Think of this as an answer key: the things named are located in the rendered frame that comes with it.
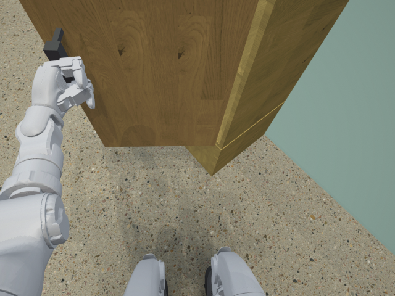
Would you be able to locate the robot left hand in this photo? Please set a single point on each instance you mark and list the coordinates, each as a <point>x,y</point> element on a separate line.
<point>50,89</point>

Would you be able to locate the robot left forearm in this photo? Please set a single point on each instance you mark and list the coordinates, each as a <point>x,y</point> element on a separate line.
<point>38,167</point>

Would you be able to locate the left robot upper arm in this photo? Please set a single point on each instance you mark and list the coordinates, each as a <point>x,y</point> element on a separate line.
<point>31,227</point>

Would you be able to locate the cupboard door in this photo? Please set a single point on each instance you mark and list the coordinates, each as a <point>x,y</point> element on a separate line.
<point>162,70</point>

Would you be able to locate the handle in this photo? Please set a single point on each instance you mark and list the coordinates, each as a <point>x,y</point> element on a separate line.
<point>54,49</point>

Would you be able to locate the right robot thigh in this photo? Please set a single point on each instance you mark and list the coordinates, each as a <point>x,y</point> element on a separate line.
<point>231,272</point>

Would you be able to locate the right robot shin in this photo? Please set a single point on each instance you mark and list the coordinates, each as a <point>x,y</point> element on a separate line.
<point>218,291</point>

